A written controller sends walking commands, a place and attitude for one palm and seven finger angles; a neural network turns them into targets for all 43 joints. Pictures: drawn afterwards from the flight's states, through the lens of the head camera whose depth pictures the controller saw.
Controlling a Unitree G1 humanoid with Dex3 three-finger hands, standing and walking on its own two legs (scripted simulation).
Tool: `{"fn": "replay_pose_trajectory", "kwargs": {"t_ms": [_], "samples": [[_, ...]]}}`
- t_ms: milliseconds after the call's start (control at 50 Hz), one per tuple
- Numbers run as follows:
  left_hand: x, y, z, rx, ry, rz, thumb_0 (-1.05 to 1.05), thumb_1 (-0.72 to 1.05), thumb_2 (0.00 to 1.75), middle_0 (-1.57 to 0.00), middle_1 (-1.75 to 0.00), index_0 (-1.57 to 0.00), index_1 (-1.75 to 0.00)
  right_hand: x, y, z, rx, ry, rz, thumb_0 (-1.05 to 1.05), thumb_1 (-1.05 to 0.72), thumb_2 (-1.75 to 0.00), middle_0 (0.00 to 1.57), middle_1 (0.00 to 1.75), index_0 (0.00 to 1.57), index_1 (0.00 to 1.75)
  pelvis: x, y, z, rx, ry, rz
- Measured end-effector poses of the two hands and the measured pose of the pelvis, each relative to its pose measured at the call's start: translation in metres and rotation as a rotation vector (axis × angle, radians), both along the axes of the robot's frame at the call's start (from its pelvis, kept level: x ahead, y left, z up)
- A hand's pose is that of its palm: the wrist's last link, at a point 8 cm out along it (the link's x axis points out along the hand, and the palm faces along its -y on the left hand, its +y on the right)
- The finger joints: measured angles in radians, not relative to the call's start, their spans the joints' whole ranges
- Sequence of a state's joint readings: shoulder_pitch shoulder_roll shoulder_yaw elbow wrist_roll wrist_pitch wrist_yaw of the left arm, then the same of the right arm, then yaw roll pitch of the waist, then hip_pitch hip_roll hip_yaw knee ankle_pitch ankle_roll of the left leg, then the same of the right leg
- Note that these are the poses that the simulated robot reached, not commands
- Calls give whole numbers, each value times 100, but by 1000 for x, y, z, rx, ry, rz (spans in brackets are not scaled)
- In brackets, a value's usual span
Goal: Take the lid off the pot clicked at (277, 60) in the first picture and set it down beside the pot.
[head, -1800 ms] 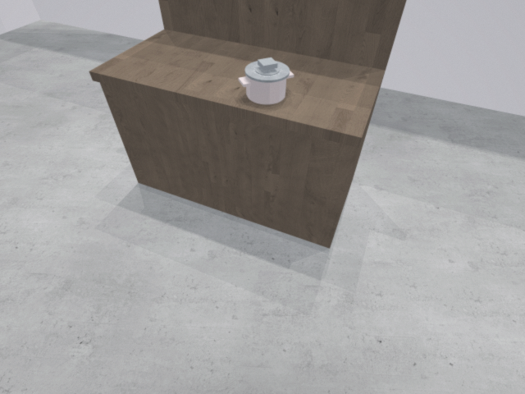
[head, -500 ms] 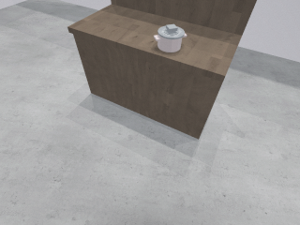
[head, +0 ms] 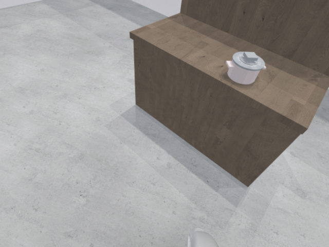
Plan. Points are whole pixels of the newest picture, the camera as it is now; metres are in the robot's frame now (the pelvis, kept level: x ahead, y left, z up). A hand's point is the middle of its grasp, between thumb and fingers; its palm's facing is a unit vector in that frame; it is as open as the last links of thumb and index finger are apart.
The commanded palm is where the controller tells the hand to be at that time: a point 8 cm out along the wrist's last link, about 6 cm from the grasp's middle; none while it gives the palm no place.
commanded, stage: walk to a spot facing it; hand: left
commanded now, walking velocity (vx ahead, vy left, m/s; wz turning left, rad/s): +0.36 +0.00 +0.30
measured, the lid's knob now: (250, 56) +0.94 -0.39 +0.00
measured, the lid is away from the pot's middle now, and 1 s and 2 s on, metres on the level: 0.00 0.00 0.00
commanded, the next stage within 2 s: turn to face it in 0.50 s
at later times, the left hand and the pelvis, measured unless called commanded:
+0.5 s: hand (115, 226) +0.21 +0.14 -0.17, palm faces +0.30 -0.93 -0.22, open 7.4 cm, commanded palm none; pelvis +0.23 -0.05 -0.01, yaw +16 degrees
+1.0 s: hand (100, 216) +0.24 +0.19 -0.19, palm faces +0.33 -0.93 -0.18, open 7.4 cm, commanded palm none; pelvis +0.30 +0.02 -0.01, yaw +12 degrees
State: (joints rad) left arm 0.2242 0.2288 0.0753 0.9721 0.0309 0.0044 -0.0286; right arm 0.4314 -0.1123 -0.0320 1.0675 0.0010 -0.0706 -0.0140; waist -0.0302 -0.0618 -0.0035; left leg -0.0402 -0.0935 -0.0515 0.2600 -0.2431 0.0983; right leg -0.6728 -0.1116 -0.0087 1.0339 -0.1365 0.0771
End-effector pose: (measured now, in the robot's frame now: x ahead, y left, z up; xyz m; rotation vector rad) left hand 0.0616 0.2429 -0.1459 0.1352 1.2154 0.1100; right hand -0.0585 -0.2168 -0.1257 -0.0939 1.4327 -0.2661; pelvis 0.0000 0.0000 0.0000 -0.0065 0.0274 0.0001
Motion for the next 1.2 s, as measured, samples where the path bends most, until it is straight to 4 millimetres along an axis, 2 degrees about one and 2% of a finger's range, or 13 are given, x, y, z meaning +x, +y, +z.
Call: {"fn": "replay_pose_trajectory", "kwargs": {"t_ms": [80,180,240,280,380,480,580,700,760,820,940,1060,1200], "samples": [[51,-12,2,1,-41,8,1,91,90,-20,-30,-20,-30,32,-9,-6,7,20,14,0,-90,-90,20,30,20,30,36,-9,-4,8,3,30],[134,-34,4,12,-126,6,1,91,90,-20,-30,-20,-30,77,-30,-21,21,75,39,0,-90,-90,20,30,20,30,91,-27,-15,15,4,70],[180,-45,1,37,-206,21,1,91,90,-20,-30,-20,-30,114,-51,-39,33,117,73,0,-90,-90,20,30,20,30,130,-40,-30,17,-3,112],[193,-49,3,51,-233,57,1,91,90,-20,-30,-20,-30,148,-64,-44,32,120,117,0,-90,-90,20,30,20,30,148,-46,-32,3,-14,144],[175,-51,11,73,-159,187,0,91,90,-20,-30,-20,-30,270,-85,-34,5,-23,241,0,-91,-90,20,30,20,30,187,-54,-17,5,-42,210],[135,-59,7,60,9,286,0,91,90,-20,-30,-20,-30,400,-75,-12,-10,-214,357,0,-91,-90,19,30,20,30,219,-53,-7,11,-41,267],[102,-64,-3,16,141,391,1,91,90,-20,-30,-20,-30,501,-35,7,-1,-338,496,0,-91,-90,19,30,19,30,248,-42,-7,3,-41,320],[83,-56,-27,-34,234,492,1,91,90,-20,-30,-20,-30,579,38,9,-1,-431,651,0,-91,-90,19,30,20,30,281,-9,-24,-21,-46,354],[86,-46,-35,-45,268,501,1,91,90,-20,-30,-20,-30,587,67,8,16,-460,658,0,-91,-90,19,30,20,30,289,3,-27,-4,-60,345],[100,-38,-31,-52,271,479,1,91,90,-20,-30,-20,-30,577,85,9,46,-453,631,0,-91,-90,20,30,20,30,294,11,-20,2,-70,312],[137,-18,-16,-44,228,411,1,91,90,-20,-30,-20,-30,534,88,0,99,-371,510,0,-90,-90,20,30,20,30,296,20,-10,-7,-65,248],[179,2,-6,6,180,308,0,91,90,-20,-30,-20,-30,499,39,-6,38,-334,339,-2,-91,-90,18,28,21,30,294,15,-8,0,-50,164],[245,6,5,92,73,145,1,91,90,-19,-30,-20,-30,434,-37,-27,-19,-224,166,-1,-91,-90,19,29,20,30,293,-7,-16,19,-39,62]]}}
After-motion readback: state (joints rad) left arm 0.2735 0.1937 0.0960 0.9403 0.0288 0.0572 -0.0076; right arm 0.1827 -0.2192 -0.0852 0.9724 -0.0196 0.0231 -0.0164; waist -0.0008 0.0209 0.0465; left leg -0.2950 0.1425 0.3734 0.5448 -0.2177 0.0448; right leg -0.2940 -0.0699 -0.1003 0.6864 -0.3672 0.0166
